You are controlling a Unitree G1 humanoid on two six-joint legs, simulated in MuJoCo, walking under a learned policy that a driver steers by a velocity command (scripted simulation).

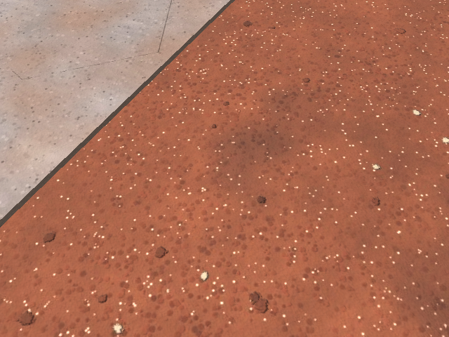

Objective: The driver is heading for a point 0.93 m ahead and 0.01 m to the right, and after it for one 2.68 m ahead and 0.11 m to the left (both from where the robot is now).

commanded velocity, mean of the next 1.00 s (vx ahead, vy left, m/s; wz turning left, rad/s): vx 0.50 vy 0.00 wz -0.27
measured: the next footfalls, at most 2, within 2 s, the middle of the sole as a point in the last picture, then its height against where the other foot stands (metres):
left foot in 0.32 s outside the picture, level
right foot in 0.84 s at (306, 289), level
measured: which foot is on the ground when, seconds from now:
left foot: up 0.00-0.30, down 0.32-0.84, up 0.86-1.00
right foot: down 0.00-0.32, up 0.34-0.82, down 0.84-1.00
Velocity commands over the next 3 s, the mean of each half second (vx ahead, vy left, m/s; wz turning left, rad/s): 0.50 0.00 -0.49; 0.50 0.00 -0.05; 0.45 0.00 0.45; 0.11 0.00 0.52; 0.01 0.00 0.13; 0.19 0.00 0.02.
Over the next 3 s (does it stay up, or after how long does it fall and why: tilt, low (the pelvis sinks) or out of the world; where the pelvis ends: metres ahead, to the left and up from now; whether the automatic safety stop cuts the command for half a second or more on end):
stays up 1.05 -0.09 0.01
